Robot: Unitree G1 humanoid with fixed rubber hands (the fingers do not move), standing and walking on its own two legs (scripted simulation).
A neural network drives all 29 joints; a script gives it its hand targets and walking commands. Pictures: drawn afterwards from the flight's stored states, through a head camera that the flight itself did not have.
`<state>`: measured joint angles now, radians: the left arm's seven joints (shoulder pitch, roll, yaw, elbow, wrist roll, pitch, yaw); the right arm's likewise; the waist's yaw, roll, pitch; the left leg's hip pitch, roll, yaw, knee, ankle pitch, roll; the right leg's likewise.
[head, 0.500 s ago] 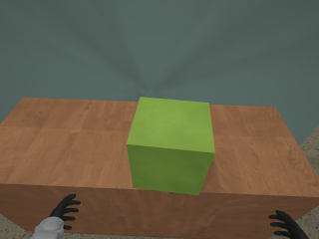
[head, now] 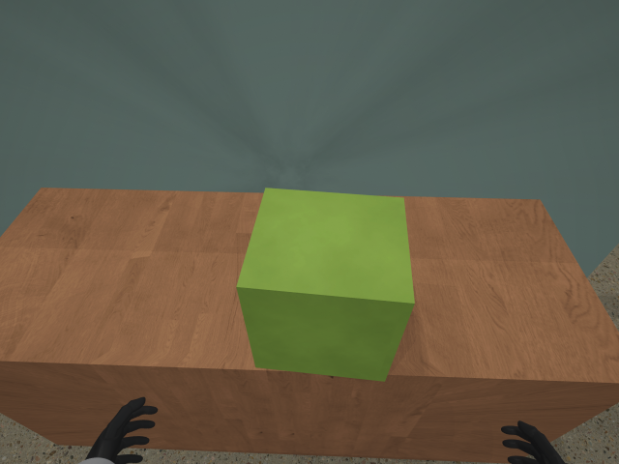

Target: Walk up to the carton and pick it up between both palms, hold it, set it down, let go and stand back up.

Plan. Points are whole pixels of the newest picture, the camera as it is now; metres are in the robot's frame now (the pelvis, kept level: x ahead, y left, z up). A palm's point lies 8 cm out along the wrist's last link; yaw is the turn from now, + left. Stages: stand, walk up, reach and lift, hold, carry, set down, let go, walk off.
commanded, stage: reach and lift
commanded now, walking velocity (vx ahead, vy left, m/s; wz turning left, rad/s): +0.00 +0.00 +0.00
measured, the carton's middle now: (326, 286) +0.43 +0.00 -0.06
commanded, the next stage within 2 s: none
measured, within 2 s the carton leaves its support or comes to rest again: neither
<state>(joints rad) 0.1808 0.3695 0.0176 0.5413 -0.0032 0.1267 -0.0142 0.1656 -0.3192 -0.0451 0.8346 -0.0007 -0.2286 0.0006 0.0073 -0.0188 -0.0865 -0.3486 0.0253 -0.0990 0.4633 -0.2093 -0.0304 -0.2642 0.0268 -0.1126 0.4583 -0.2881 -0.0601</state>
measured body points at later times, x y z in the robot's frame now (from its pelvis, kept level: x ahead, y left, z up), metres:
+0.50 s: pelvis +0.01 +0.00 +0.00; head +0.04 +0.00 +0.45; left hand +0.17 +0.28 -0.06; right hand +0.17 -0.23 -0.07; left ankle +0.02 +0.16 -0.74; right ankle -0.03 -0.07 -0.74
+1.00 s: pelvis +0.02 +0.00 +0.00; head +0.05 +0.00 +0.45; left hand +0.21 +0.26 -0.01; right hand +0.20 -0.19 -0.03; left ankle +0.02 +0.16 -0.74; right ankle -0.03 -0.07 -0.74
